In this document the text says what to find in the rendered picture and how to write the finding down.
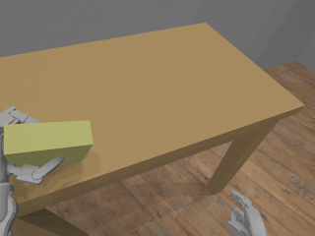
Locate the table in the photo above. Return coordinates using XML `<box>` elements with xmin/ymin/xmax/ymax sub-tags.
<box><xmin>0</xmin><ymin>23</ymin><xmax>305</xmax><ymax>236</ymax></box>

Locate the sponge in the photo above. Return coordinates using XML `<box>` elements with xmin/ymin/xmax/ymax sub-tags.
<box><xmin>3</xmin><ymin>120</ymin><xmax>94</xmax><ymax>168</ymax></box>

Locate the left robot hand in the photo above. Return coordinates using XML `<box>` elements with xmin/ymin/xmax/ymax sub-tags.
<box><xmin>0</xmin><ymin>106</ymin><xmax>65</xmax><ymax>185</ymax></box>

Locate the robot left forearm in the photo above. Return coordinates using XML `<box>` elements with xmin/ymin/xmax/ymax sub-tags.
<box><xmin>0</xmin><ymin>182</ymin><xmax>19</xmax><ymax>236</ymax></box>

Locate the right robot hand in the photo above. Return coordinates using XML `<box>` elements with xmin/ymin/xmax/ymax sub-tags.
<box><xmin>227</xmin><ymin>190</ymin><xmax>268</xmax><ymax>236</ymax></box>

